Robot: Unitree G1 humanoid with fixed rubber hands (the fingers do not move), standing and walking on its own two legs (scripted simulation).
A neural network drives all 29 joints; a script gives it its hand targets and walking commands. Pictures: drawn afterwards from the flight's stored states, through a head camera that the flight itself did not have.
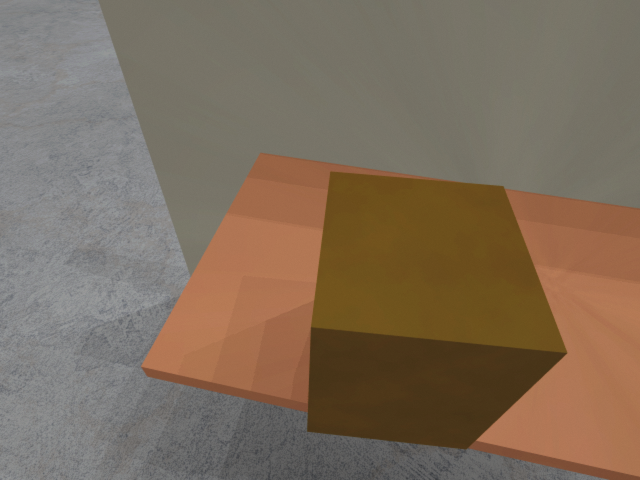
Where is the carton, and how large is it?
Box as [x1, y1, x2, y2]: [307, 171, 566, 448]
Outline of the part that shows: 330,171 311,322 307,431 466,448 566,353 563,342 503,186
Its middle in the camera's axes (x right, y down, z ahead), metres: +0.10 +0.08 +0.46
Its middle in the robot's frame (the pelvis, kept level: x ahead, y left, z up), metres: +0.31 -0.09 +0.08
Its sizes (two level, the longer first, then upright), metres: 0.210 0.200 0.250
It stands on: a table, 0.73 m high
